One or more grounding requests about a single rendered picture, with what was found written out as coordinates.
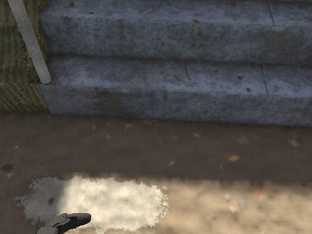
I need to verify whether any left robot hand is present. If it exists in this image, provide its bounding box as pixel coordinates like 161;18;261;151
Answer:
35;213;92;234

